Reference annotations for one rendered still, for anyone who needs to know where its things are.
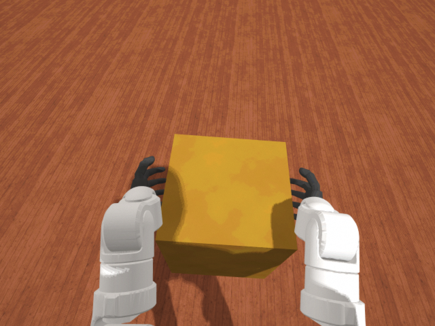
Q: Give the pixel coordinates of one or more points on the robot left forearm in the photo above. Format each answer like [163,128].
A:
[126,286]

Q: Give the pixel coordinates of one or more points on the robot right forearm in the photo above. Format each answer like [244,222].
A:
[332,257]

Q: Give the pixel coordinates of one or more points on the right robot hand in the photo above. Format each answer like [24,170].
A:
[311,187]

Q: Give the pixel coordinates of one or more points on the carton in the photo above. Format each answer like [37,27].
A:
[227,207]

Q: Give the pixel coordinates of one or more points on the left robot hand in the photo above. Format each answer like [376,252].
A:
[142,173]

